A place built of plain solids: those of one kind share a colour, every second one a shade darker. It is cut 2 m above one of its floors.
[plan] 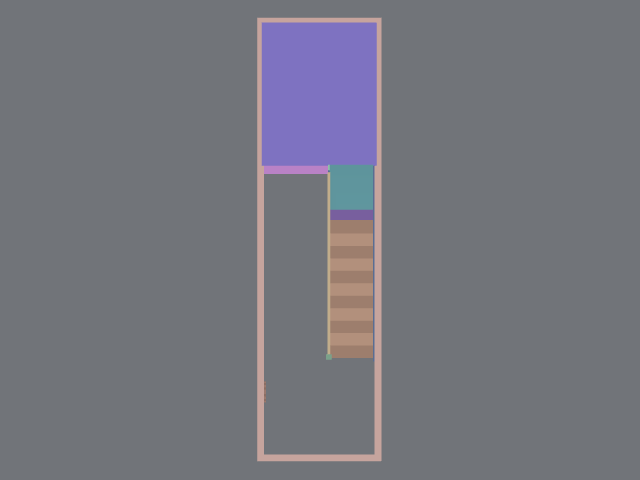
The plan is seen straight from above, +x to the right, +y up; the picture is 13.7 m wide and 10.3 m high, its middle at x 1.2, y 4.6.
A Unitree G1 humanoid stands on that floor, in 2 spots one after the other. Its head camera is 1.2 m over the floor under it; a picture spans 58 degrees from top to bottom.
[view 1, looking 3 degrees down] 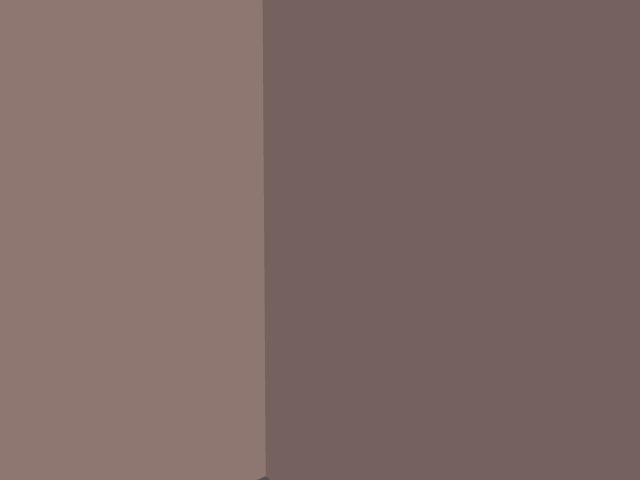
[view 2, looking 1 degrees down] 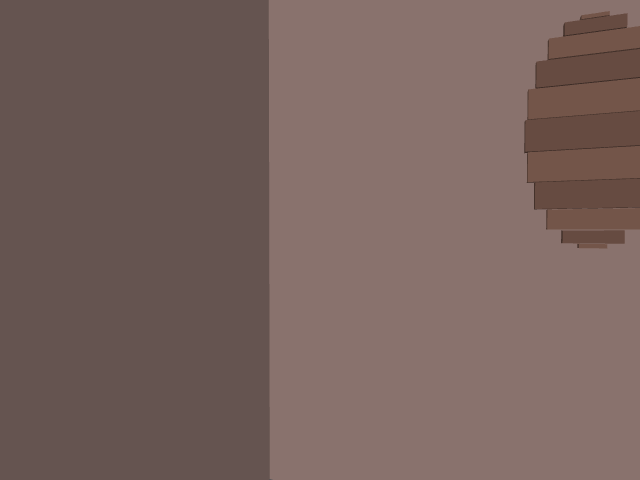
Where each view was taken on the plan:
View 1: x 0.68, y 1.00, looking -38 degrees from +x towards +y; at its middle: wall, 1.63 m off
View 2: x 1.87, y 0.94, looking -160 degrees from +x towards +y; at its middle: wall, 2.00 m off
